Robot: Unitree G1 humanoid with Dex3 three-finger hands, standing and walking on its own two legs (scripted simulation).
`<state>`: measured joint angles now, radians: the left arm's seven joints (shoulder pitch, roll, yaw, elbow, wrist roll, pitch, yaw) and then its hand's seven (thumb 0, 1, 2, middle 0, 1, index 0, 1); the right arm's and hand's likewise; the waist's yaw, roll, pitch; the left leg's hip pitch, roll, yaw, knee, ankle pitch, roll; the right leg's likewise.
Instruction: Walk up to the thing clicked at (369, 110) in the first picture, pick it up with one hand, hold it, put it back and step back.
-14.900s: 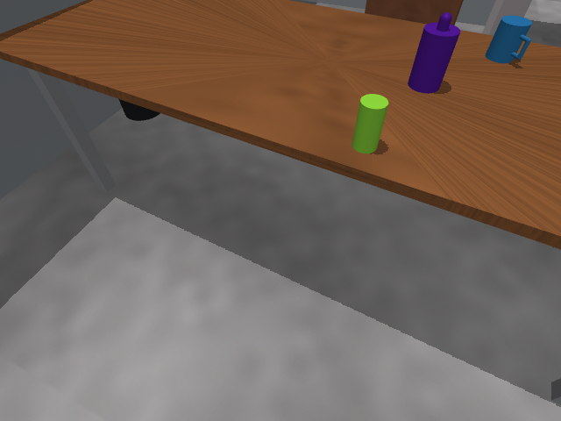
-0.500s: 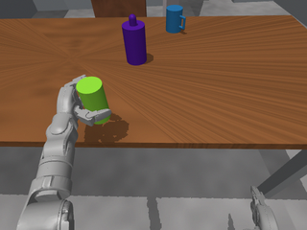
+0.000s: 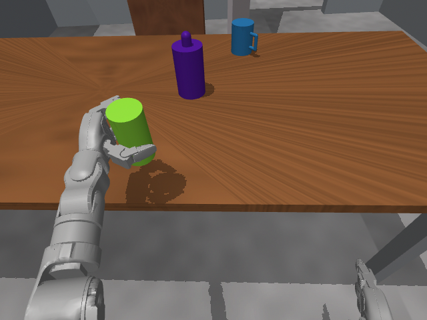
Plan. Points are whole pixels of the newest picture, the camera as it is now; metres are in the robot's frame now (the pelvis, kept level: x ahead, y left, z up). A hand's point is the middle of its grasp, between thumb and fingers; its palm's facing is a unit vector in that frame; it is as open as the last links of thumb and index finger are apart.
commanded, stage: lift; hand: left
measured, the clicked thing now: (133, 134) +0.39 +0.15 +0.17
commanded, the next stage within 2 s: hold in 1.06 s
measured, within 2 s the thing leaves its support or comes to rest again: neither
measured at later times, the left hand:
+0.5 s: hand (117, 117) +0.37 +0.16 +0.23, palm faces +0.02 -1.00 -0.01, open 9.6 cm
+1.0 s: hand (103, 106) +0.34 +0.16 +0.27, palm faces +0.03 -1.00 -0.01, open 9.6 cm
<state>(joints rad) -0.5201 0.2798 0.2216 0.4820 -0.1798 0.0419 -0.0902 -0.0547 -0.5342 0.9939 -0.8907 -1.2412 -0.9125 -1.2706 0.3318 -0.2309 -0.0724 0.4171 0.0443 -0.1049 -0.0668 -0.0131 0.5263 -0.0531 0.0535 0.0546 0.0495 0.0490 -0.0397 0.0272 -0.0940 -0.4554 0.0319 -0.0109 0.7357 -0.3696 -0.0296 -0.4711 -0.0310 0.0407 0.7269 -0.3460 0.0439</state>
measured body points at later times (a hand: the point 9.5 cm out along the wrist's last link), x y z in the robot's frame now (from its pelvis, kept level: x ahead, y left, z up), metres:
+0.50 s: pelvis +0.01 -0.01 +0.01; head -0.02 -0.03 +0.46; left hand +0.36 +0.21 +0.24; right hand +0.17 -0.26 -0.05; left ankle +0.00 +0.14 -0.71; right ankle +0.02 -0.15 -0.71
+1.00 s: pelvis +0.00 +0.00 +0.01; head -0.04 -0.04 +0.46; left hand +0.33 +0.21 +0.27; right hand +0.17 -0.25 -0.06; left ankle +0.00 +0.14 -0.71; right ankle +0.02 -0.15 -0.71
